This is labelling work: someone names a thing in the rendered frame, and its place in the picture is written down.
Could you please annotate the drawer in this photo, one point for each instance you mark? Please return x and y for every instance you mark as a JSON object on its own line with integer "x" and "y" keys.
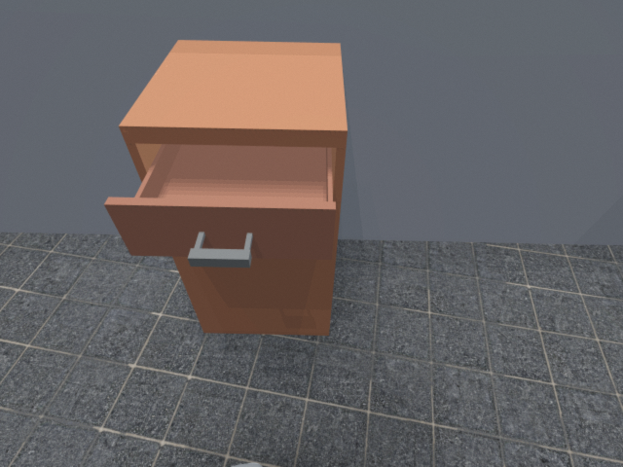
{"x": 282, "y": 195}

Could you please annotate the cabinet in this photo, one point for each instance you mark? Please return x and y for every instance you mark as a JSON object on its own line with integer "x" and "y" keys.
{"x": 241, "y": 93}

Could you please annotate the handle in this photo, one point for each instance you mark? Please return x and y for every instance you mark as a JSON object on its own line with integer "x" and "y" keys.
{"x": 220, "y": 258}

